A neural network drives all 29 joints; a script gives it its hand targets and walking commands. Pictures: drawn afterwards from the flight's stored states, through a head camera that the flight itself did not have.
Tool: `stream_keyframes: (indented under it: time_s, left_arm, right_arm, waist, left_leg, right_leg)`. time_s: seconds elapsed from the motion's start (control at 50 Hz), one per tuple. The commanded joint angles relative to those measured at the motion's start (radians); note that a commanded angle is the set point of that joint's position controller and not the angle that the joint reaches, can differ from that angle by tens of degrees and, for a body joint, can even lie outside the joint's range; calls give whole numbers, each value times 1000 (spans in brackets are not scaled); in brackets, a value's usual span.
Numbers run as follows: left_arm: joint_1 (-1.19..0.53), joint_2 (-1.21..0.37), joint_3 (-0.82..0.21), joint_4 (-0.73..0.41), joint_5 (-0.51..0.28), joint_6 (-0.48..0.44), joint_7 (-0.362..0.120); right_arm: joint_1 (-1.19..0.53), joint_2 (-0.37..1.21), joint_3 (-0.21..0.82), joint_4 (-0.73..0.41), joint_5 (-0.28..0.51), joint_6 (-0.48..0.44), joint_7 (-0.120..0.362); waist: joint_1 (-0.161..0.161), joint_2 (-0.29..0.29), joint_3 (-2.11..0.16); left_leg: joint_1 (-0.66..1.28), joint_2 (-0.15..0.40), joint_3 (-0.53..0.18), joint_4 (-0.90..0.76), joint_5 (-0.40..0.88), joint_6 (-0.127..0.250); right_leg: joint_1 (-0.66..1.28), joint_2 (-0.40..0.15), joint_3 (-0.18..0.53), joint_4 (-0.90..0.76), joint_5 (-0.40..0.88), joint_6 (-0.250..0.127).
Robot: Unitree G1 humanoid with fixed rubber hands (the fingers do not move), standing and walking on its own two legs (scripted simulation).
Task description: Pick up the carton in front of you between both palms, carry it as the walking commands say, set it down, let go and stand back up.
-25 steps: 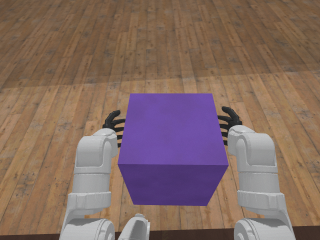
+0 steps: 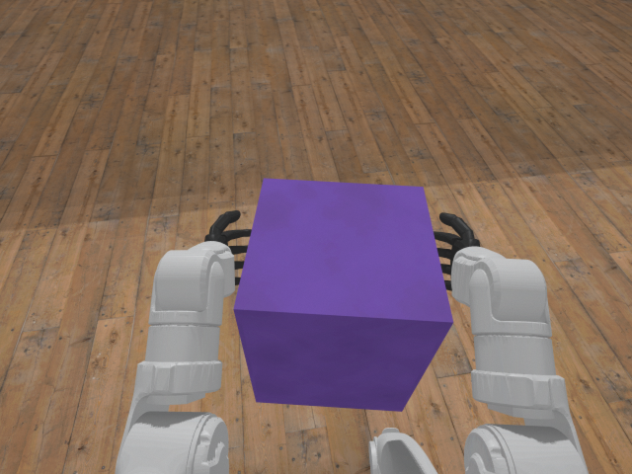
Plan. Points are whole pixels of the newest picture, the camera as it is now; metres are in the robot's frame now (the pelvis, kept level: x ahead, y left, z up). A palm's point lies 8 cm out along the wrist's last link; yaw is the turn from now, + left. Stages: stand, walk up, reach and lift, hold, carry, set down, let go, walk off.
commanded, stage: carry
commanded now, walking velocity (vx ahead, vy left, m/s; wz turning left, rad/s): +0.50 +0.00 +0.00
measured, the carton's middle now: (335, 299) +0.35 -0.02 +0.01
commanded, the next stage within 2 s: none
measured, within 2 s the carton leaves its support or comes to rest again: neither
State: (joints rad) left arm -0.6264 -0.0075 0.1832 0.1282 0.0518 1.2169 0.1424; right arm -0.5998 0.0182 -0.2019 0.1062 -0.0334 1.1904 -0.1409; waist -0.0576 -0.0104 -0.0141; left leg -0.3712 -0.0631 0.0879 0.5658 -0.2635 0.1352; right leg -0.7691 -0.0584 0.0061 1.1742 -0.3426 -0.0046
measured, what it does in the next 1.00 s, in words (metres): walks ahead: right foot, then left foot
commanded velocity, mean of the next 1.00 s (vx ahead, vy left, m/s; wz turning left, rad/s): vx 0.50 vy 0.00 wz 0.00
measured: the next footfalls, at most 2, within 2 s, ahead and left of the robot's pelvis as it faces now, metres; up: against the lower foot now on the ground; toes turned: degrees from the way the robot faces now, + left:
right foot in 0.24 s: +0.34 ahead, -0.12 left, +0.00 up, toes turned -4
left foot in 0.72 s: +0.54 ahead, +0.09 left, +0.00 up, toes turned +9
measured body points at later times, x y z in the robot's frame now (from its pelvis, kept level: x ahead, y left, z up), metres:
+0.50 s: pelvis +0.27 -0.05 +0.01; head +0.33 -0.06 +0.46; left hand +0.62 +0.12 +0.09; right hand +0.65 -0.18 +0.09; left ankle +0.29 +0.09 -0.67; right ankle +0.30 -0.12 -0.73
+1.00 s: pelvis +0.56 -0.01 +0.02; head +0.55 +0.00 +0.47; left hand +0.84 +0.14 +0.09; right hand +0.83 -0.16 +0.09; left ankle +0.50 +0.09 -0.73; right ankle +0.65 -0.14 -0.70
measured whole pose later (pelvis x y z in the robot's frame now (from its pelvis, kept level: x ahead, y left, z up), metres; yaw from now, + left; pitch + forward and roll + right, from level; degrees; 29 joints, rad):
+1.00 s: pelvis +0.56 -0.01 +0.02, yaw -1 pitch +4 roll -1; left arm -0.15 -0.13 0.11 -0.32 0.12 1.23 0.09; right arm -0.16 0.13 -0.11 -0.30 -0.10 1.21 -0.09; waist -0.02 0.00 -0.12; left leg -0.13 0.03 0.16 0.31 -0.25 0.03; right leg -0.55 -0.08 -0.10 0.69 -0.24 0.03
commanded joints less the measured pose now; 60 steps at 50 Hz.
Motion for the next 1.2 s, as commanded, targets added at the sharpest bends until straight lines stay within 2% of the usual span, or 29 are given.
stream_keyframes:
  time_s: [0.0,0.14,0.18,0.2,0.22,0.24,0.26,0.28,0.32,0.34,0.42,0.5,0.64,0.68,0.7,0.72,0.74,0.76,0.8,0.82,0.84,0.9,1.02,1.06,1.1,1.12,1.14,1.16,1.18]
  left_arm:
    - [-753,-1108,-619,-218,-388,-75,-187]
    - [-685,-1023,-647,-216,-356,-58,-187]
    - [-654,-1011,-636,-164,-350,-50,-199]
    - [-636,-1011,-627,-131,-344,-49,-207]
    - [-616,-1009,-614,-104,-337,-51,-216]
    - [-588,-1004,-589,-71,-334,-54,-227]
    - [-609,-977,-567,-45,-310,-64,-230]
    - [-569,-1020,-575,-20,-339,-69,-239]
    - [-695,-1089,-606,-112,-385,-85,-252]
    - [-758,-1121,-628,-163,-417,-90,-255]
    - [-823,-1147,-673,-283,-483,-90,-254]
    - [-719,-1112,-673,-304,-471,-67,-260]
    - [-433,-1080,-676,-301,-378,-21,-289]
    - [-358,-1077,-684,-306,-354,-14,-295]
    - [-329,-1073,-691,-313,-346,-11,-298]
    - [-282,-1055,-704,-336,-332,-6,-298]
    - [-300,-1081,-722,-356,-341,5,-303]
    - [-296,-1088,-736,-373,-348,6,-310]
    - [-265,-1114,-760,-394,-362,-7,-319]
    - [-242,-1123,-770,-410,-364,-15,-320]
    - [-224,-1120,-775,-432,-365,-21,-316]
    - [-164,-1118,-808,-533,-362,-31,-301]
    - [-27,-1016,-796,-571,-340,0,-289]
    - [9,-990,-784,-542,-332,13,-296]
    - [40,-973,-766,-496,-323,20,-301]
    - [58,-962,-755,-467,-318,22,-303]
    - [64,-949,-740,-428,-301,15,-305]
    - [67,-962,-733,-404,-302,9,-305]
    - [42,-990,-740,-423,-314,4,-307]
  right_arm:
    - [-825,1139,684,-197,500,-40,267]
    - [-705,1062,687,-152,461,-30,267]
    - [-673,1055,677,-98,438,-29,271]
    - [-662,1057,671,-70,431,-29,274]
    - [-662,1060,669,-47,426,-32,278]
    - [-676,1056,666,-30,423,-34,283]
    - [-678,1116,661,10,419,-31,285]
    - [-677,1102,659,-1,415,-37,284]
    - [-754,1150,665,-49,426,-53,278]
    - [-767,1159,665,-75,430,-57,270]
    - [-742,1157,675,-152,418,-63,229]
    - [-643,1122,689,-193,379,-50,204]
    - [-437,1094,721,-242,331,-2,241]
    - [-365,1098,725,-244,327,10,263]
    - [-321,1097,726,-239,324,14,274]
    - [-247,1086,721,-246,315,22,281]
    - [-252,1060,718,-243,284,13,284]
    - [-209,1068,719,-253,284,12,287]
    - [-204,1092,751,-341,302,9,294]
    - [-212,1101,773,-385,314,6,298]
    - [-208,1126,788,-411,332,3,304]
    - [-136,1114,799,-477,356,-4,315]
    - [-15,1003,795,-500,342,25,312]
    - [12,976,789,-474,325,36,311]
    - [25,959,788,-446,312,46,311]
    - [23,939,787,-435,307,51,311]
    - [-9,929,794,-449,314,60,312]
    - [-31,946,805,-434,325,63,315]
    - [-35,978,809,-416,334,55,319]
  waist:
    - [-7,102,-498]
    - [-41,136,-439]
    - [-18,165,-439]
    - [17,153,-472]
    - [60,115,-521]
    - [84,-2,-589]
    - [97,-280,-689]
    - [106,-230,-674]
    - [99,-74,-561]
    - [86,-51,-523]
    - [66,-81,-539]
    - [77,-110,-524]
    - [96,-149,-432]
    - [73,-121,-445]
    - [60,-85,-481]
    - [44,35,-542]
    - [33,281,-557]
    - [31,303,-498]
    - [32,120,-430]
    - [35,80,-401]
    - [39,82,-386]
    - [42,148,-374]
    - [34,169,-293]
    - [37,163,-269]
    - [57,105,-295]
    - [74,49,-344]
    - [85,-207,-390]
    - [87,-307,-369]
    - [76,-226,-359]
  left_leg:
    - [499,276,-332,-120,477,107]
    - [547,214,-181,-65,731,47]
    - [493,206,-134,-8,840,1]
    - [445,188,-77,94,873,-37]
    - [317,172,-45,228,747,-72]
    - [107,146,-38,381,297,-104]
    - [-249,4,-49,660,-268,-145]
    - [-337,32,-114,745,-289,-128]
    - [-374,83,-120,695,-180,-119]
    - [-351,104,-118,637,-145,-123]
    - [-265,112,-74,468,-120,-139]
    - [-279,127,-30,281,-31,-163]
    - [-149,64,63,-102,156,-159]
    - [93,49,117,-258,242,-148]
    - [313,99,75,-240,234,-120]
    - [519,287,-156,-187,270,-68]
    - [740,462,-477,-194,309,82]
    - [732,487,-552,-225,351,125]
    - [628,453,-422,-241,389,82]
    - [552,433,-352,-280,333,47]
    - [486,406,-278,-320,282,22]
    - [419,351,-152,-358,225,12]
    - [381,307,-33,-340,312,-27]
    - [368,298,-13,-287,299,-46]
    - [259,248,63,-88,353,-84]
    - [129,222,94,89,296,-123]
    - [-107,112,102,381,74,-177]
    - [-312,55,27,551,-244,-174]
    - [-349,104,-48,651,-271,-150]
  right_leg:
    - [-142,-6,-27,-60,83,4]
    - [44,68,-123,-531,325,-33]
    - [247,104,-155,-678,363,-55]
    - [432,121,-188,-774,429,-68]
    - [663,74,-155,-784,459,-81]
    - [909,-152,104,-684,681,-107]
    - [1221,-362,481,-659,708,-298]
    - [1183,-333,542,-731,491,-294]
    - [1038,-261,400,-782,423,-226]
    - [960,-244,343,-809,434,-210]
    - [879,-209,207,-860,406,-191]
    - [921,-200,126,-872,516,-189]
    - [964,-146,-16,-801,738,-115]
    - [864,-113,-93,-668,749,-74]
    - [710,-95,-115,-564,652,-41]
    - [520,-73,-140,-368,342,-6]
    - [179,37,-131,-181,27,26]
    - [16,48,-69,-62,-200,16]
    - [-15,-16,-21,-49,-165,1]
    - [21,-42,-18,-134,-117,6]
    - [78,-46,-32,-214,-79,15]
    - [168,-26,-90,-379,33,39]
    - [285,-2,-175,-645,252,23]
    - [350,9,-208,-699,252,10]
    - [588,50,-268,-743,186,-12]
    - [777,-33,-153,-743,138,-29]
    - [922,-270,298,-866,14,-145]
    - [993,-367,493,-929,186,-221]
    - [964,-372,415,-904,372,-227]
